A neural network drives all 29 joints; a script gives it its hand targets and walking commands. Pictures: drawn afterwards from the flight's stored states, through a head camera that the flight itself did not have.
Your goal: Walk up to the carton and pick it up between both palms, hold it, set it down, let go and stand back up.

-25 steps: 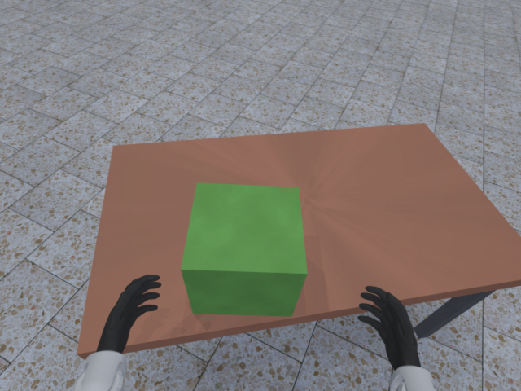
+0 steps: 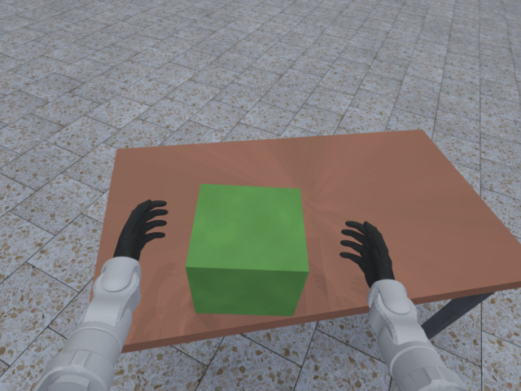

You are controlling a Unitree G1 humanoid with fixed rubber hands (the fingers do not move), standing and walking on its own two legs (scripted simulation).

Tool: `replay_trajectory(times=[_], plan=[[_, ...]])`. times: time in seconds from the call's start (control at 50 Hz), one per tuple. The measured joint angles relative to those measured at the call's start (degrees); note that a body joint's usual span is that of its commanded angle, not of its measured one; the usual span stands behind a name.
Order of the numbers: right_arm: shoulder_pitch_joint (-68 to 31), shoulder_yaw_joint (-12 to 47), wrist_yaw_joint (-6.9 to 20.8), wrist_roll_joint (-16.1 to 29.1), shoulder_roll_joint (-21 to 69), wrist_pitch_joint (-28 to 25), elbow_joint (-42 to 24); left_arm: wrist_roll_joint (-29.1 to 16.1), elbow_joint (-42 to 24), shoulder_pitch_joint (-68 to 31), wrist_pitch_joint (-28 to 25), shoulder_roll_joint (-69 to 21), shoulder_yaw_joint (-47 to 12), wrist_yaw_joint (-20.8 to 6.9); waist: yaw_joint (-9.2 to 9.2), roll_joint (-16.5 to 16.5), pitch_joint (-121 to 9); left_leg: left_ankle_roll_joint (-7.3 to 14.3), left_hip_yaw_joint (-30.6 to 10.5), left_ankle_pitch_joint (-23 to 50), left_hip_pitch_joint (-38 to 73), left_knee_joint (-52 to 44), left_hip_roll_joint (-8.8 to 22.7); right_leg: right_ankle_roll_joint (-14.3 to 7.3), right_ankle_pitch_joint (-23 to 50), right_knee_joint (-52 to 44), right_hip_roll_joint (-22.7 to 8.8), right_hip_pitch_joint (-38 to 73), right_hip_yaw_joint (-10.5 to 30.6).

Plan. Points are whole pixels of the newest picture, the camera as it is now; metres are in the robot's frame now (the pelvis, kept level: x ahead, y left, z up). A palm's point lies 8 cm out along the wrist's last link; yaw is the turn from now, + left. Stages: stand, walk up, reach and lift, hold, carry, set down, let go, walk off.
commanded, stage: reach and lift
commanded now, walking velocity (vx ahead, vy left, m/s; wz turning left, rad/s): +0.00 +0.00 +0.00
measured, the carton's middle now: (247, 251) +0.43 +0.03 -0.10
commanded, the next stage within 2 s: none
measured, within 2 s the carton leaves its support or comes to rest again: neither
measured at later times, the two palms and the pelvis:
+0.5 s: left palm (145, 203) +0.41 +0.20 +0.06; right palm (372, 224) +0.40 -0.18 +0.05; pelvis +0.00 +0.00 +0.00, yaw -1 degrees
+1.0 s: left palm (153, 225) +0.41 +0.20 +0.00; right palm (366, 230) +0.41 -0.19 +0.01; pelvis -0.01 +0.00 -0.02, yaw -2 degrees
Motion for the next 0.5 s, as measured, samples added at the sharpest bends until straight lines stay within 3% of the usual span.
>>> replay_trajectory(times=[0.32,0.5], plan=[[-11.79,0.00,-1.73,0.12,-0.10,1.42,7.53,0.01,3.62,-9.24,3.70,0.00,3.30,0.03,0.00,0.19,-4.10,-0.03,-0.01,0.03,-7.00,1.01,0.88,0.00,0.60,0.00,0.80,-6.64,-0.01],[-18.83,-0.01,-1.99,1.23,-1.38,3.50,12.73,0.01,12.52,-17.95,4.04,0.00,3.62,0.04,-0.01,1.16,-7.12,-0.10,-0.04,0.30,-11.69,2.10,1.87,0.00,1.57,0.00,1.68,-10.95,-0.01]])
